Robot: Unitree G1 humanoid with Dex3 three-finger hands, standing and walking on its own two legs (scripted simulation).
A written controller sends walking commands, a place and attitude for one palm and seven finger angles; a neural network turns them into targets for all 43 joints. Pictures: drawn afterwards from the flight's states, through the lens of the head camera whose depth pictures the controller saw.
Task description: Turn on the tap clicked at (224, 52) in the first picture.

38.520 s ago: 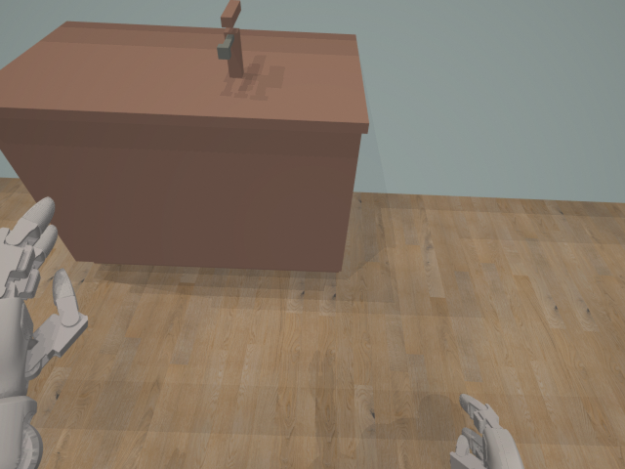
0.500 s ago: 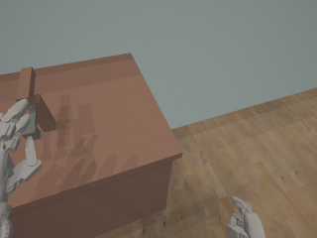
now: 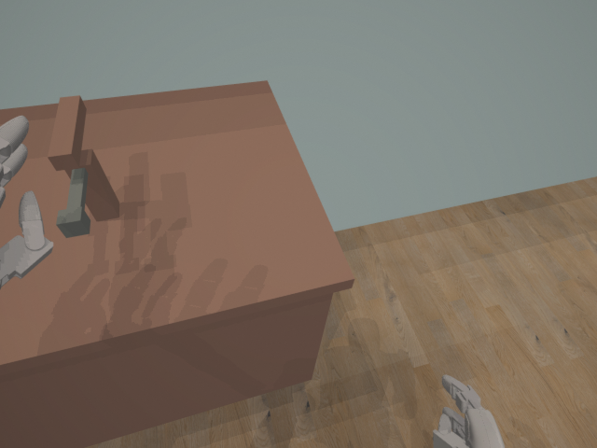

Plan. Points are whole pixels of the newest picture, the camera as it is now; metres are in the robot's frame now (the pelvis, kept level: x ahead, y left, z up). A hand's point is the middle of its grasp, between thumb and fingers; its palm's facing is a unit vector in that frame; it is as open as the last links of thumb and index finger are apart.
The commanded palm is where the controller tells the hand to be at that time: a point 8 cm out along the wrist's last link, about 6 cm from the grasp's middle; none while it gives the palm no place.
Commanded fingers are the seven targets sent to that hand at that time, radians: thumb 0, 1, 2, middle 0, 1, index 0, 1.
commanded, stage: come to a stop and stand still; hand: left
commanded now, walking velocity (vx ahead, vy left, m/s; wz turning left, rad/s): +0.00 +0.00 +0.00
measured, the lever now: (74, 222) +0.34 +0.34 +0.09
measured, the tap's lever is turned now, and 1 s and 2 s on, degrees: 0 0 0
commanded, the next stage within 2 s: look again from close up in 0.80 s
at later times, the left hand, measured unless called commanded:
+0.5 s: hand (10, 246) +0.24 +0.32 +0.18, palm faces +0.41 -0.85 -0.32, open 7.4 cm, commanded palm +0.18 +0.35 +0.18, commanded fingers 0.00 0.90 0.90 -0.20 -0.30 -0.20 -0.30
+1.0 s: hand (4, 263) +0.23 +0.33 +0.16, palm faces +0.37 -0.86 -0.36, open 7.4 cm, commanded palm +0.18 +0.36 +0.18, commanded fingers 0.00 0.90 0.90 -0.20 -0.30 -0.20 -0.30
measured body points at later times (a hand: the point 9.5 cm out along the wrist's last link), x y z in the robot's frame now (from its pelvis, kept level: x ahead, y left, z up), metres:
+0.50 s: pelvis +0.01 +0.07 +0.00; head +0.03 +0.09 +0.45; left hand +0.22 +0.36 +0.19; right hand +0.18 -0.14 -0.07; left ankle +0.04 +0.15 -0.74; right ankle +0.00 -0.06 -0.74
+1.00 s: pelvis +0.02 +0.08 +0.00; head +0.03 +0.10 +0.45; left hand +0.21 +0.37 +0.18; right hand +0.19 -0.14 -0.07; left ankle +0.04 +0.15 -0.74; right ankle +0.00 -0.06 -0.74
